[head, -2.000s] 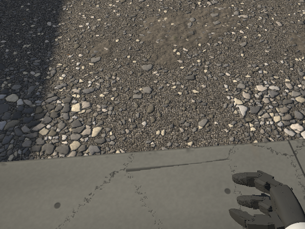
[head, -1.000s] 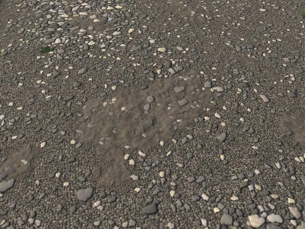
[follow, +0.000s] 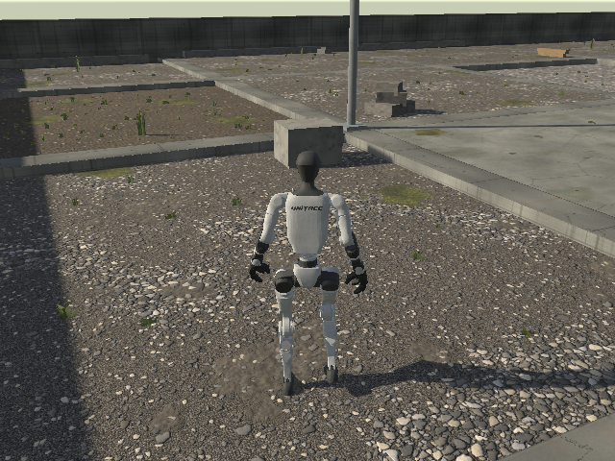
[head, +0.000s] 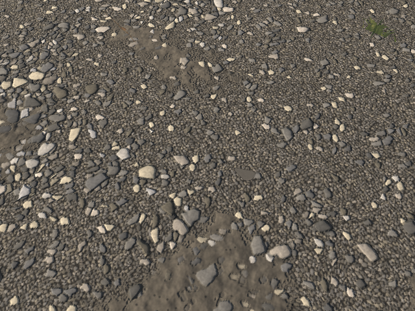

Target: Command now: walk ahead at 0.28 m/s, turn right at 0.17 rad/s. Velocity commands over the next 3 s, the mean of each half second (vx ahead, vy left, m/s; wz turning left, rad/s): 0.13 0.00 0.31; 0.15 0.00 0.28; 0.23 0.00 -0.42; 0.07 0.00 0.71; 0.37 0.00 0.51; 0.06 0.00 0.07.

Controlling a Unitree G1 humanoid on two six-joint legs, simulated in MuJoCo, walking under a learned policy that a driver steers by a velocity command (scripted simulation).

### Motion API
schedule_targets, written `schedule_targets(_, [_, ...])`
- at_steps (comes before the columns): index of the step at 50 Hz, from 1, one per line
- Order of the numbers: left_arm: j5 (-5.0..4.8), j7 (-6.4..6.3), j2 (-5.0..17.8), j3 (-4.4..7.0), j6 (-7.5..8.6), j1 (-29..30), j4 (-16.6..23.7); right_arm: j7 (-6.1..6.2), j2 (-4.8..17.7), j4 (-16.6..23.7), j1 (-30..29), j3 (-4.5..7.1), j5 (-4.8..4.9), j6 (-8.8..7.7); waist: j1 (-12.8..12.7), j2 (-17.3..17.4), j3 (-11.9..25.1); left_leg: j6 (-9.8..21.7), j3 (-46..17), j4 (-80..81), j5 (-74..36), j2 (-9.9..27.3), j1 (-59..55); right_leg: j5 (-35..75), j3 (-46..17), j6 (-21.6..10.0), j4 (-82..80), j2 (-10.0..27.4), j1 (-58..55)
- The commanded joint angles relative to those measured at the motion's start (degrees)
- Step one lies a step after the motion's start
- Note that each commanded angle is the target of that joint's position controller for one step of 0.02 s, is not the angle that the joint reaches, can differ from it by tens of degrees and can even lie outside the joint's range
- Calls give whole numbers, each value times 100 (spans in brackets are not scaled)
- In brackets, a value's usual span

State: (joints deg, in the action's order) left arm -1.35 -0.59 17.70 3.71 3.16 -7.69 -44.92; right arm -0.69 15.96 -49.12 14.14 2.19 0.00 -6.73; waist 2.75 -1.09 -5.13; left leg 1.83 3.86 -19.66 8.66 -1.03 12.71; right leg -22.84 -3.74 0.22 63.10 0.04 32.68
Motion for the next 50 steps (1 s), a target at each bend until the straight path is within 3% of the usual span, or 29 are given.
schedule_targets(1, [68,93,-296,-175,66,-474,287,54,695,322,-669,146,76,-32,-472,624,861,990,-464,563,-4470,1068,140,1420,267,45,-2027,98,-941])
schedule_targets(4, [117,215,51,-132,73,-109,318,106,934,144,-415,218,148,4,-397,726,1065,818,-489,476,-3498,1126,-33,2743,144,-46,-2929,-4,-1586])
schedule_targets(6, [199,216,268,-76,61,32,339,120,956,46,-410,221,181,26,-471,598,960,640,-536,135,-3045,1172,-161,2988,64,-226,-3320,22,-1713])
schedule_targets(8, [348,130,454,16,78,-62,253,93,854,-121,-99,176,174,72,-547,397,918,412,-666,-587,-2642,874,-45,3460,124,-438,-3728,-38,-2346])
schedule_targets(9, [405,51,838,108,100,-156,286,74,763,-110,130,135,77,70,-518,-106,1085,140,-519,-1359,-1716,482,319,5984,-242,-641,-3606,512,-2990])
schedule_targets(10, [532,-28,1031,142,18,-362,358,61,397,-131,820,1,54,86,-396,-1096,1926,-201,-414,-3009,1275,64,1436,8137,-1368,-1569,-3166,1991,-4414])
schedule_targets(11, [389,-18,768,73,-93,-558,420,56,506,-114,909,-2,174,188,-613,-1351,2740,-350,-673,-4312,3448,-81,1932,8175,-1964,-2080,-3227,2566,-4831])
schedule_targets(12, [238,-7,665,53,-166,-466,450,53,973,-53,725,153,233,305,-623,-735,2582,-394,-886,-4899,3406,107,2170,7054,-1736,-1970,-3432,2404,-4380])
schedule_targets(14, [129,-66,499,19,-234,197,525,204,906,50,430,252,225,623,-334,-355,1698,-580,-708,-5048,2696,439,2399,4363,-1170,-1647,-4060,2033,-3141])
schedule_targets(16, [262,-129,482,42,-263,663,517,333,712,146,505,279,154,910,-64,-723,1192,-728,-519,-5010,2053,540,1854,2648,-663,-1489,-4659,1777,-1800])
schedule_targets(19, [310,-210,387,62,-227,955,485,357,493,352,464,310,102,1019,52,-731,1111,-668,-343,-4411,1496,614,1544,2385,41,-1410,-4832,1712,-1401])
schedule_targets(22, [253,-297,520,136,-229,1001,403,230,420,580,168,296,103,984,-12,-673,1325,-481,-259,-3354,953,719,1060,2525,475,-1283,-4749,1815,-1608])
schedule_targets(25, [154,-294,640,208,-281,868,269,84,556,721,83,368,98,1007,-28,-723,1348,-270,-29,-2607,890,633,743,2347,675,-1098,-4540,2003,-1967])
schedule_targets(27, [27,-268,611,231,-330,893,198,29,581,659,354,445,72,1035,150,-528,1279,10,167,-1679,491,424,195,1822,935,-740,-4010,1889,-1899])
schedule_targets(28, [-24,-238,432,218,-371,681,87,53,739,606,533,532,10,1034,170,-52,1052,265,-139,-1063,105,349,-99,1046,1184,-383,-3271,1545,-1567])
schedule_targets(29, [106,-198,241,203,-429,425,88,166,1419,726,616,702,-34,1003,-7,1628,612,822,-1994,-165,-1684,1495,-426,-391,1739,233,-1607,783,-344])
schedule_targets(30, [250,-233,200,186,-408,1011,477,170,1838,946,491,718,-185,883,-7,2180,564,1779,-3750,263,-1909,2155,-444,-1533,826,467,-285,-98,936])
schedule_targets(31, [242,-249,309,218,-383,1361,560,131,1699,957,445,721,-254,734,121,1453,799,1780,-3578,407,-1075,2054,-455,-1313,119,298,288,-92,1135])
schedule_targets(32, [150,-268,364,252,-358,1271,521,150,1620,1023,151,712,-150,628,-81,1184,777,1431,-3206,394,-681,1746,-476,-702,-112,153,276,-26,1181])
schedule_targets(33, [157,-319,460,301,-355,966,313,197,1378,1114,-239,655,-6,624,-269,863,859,1083,-2752,223,-609,1587,-517,-218,-139,122,242,104,1143])
schedule_targets(34, [191,-347,542,338,-356,817,210,248,1121,1190,-447,569,78,657,-314,902,978,930,-2492,101,-803,1516,-451,50,-121,145,210,134,978])
schedule_targets(35, [197,-322,521,348,-349,751,166,296,924,1223,-447,491,68,684,-327,919,1152,894,-2302,22,-1149,1405,-392,230,-60,180,352,87,709])
schedule_targets(37, [131,-269,396,305,-351,521,36,342,666,1209,-369,361,-16,679,-321,792,1405,900,-1890,-53,-1675,1327,-606,496,50,247,374,80,460])
schedule_targets(40, [99,-198,91,150,-386,404,-125,345,267,1043,-417,163,-114,625,-296,747,1321,855,-1376,17,-1455,1205,-646,822,51,350,-784,345,-84])
schedule_targets(41, [86,-114,42,105,-381,280,-214,321,273,902,-224,166,-106,610,-198,829,1377,845,-1309,299,-5,1164,-609,958,182,366,-1239,406,-360])
schedule_targets(42, [19,-42,230,126,-357,481,-116,293,821,828,-16,334,-62,601,42,1172,1115,966,-1672,677,1273,1361,-636,868,439,341,-1247,299,-131])
schedule_targets(43, [-43,-1,447,166,-321,643,5,278,1070,783,34,400,-64,569,135,1252,876,1029,-2065,948,2178,1612,-672,796,354,260,-1330,356,151])
schedule_targets(45, [-108,42,609,215,-228,701,65,280,1081,729,47,417,-69,448,184,1056,490,1011,-2398,1231,2812,1947,-1021,705,125,59,-1500,404,760])
schedule_targets(50, [-100,108,352,234,-53,415,29,293,868,640,-1,449,21,175,86,704,371,794,-1801,1363,2251,2175,-1871,873,-55,-113,-1200,696,1718])
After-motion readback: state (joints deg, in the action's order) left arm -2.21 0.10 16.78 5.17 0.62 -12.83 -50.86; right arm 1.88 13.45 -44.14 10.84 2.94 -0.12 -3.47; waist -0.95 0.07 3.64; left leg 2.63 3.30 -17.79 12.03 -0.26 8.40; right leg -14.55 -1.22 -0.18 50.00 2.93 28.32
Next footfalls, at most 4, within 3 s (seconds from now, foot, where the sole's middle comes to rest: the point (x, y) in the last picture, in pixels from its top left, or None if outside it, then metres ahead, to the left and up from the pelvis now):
0.16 right None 0.28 -0.12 -0.78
0.56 left None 0.18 0.13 -0.78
1.24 right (242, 298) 0.45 -0.10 -0.78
1.94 left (173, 301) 0.45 0.12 -0.78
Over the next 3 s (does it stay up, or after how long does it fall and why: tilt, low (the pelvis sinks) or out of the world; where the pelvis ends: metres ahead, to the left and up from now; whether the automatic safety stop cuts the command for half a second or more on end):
stays up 0.71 0.15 -0.01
